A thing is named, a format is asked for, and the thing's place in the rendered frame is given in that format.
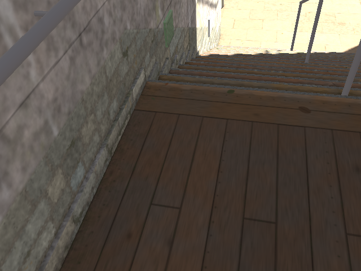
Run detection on stairs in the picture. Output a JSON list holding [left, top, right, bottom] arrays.
[[158, 46, 361, 97]]

